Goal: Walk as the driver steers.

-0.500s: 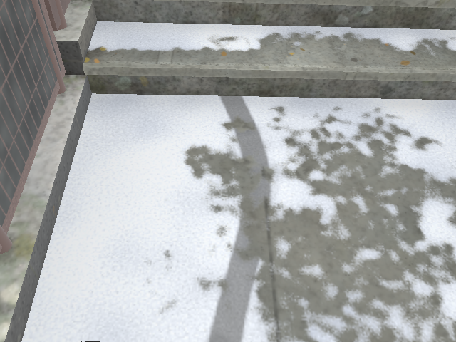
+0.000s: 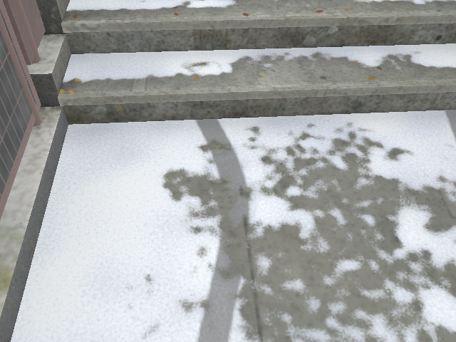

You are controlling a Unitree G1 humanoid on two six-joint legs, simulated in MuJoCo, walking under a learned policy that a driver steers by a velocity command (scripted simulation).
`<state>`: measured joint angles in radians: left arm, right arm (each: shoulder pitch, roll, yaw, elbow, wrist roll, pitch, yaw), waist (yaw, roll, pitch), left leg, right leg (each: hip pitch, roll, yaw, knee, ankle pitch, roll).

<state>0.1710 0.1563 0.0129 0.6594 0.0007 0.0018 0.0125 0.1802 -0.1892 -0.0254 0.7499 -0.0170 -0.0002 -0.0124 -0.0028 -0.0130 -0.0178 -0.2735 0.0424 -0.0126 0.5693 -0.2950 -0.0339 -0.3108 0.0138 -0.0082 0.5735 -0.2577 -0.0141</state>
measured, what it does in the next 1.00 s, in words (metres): walks ahead: right foot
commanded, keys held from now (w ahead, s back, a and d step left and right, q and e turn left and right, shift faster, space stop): no key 0.22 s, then w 0.64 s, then w+q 0.14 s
